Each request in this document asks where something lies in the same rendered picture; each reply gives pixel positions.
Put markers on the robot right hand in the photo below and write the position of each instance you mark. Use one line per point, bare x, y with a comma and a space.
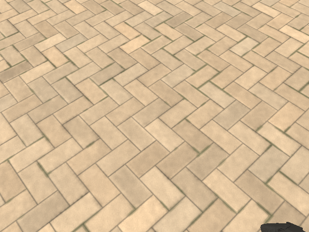
281, 227

